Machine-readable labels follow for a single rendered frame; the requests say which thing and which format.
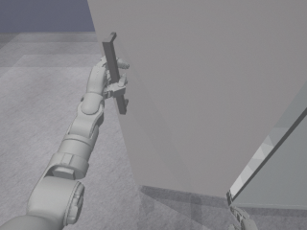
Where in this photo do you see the robot left hand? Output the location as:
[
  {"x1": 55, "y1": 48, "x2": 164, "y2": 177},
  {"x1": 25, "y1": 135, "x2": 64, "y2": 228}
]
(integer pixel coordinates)
[{"x1": 86, "y1": 56, "x2": 130, "y2": 100}]

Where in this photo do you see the robot left forearm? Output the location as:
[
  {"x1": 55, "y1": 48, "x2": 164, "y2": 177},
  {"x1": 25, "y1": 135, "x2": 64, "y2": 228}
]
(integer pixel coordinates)
[{"x1": 26, "y1": 93, "x2": 105, "y2": 214}]

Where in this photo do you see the left robot upper arm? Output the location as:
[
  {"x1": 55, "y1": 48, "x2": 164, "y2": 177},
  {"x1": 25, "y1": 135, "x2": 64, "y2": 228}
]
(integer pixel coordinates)
[{"x1": 0, "y1": 175, "x2": 85, "y2": 230}]

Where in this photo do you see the handle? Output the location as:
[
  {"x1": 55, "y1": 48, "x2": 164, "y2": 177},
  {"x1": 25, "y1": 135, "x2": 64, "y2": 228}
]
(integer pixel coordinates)
[{"x1": 102, "y1": 32, "x2": 129, "y2": 115}]

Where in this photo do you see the fridge door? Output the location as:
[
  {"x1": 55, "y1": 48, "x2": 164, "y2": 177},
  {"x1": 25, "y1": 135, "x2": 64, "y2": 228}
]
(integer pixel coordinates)
[{"x1": 87, "y1": 0, "x2": 307, "y2": 197}]

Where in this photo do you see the robot right hand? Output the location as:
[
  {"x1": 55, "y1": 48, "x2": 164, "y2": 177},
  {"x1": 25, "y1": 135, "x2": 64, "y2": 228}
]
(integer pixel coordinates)
[{"x1": 228, "y1": 205, "x2": 258, "y2": 230}]

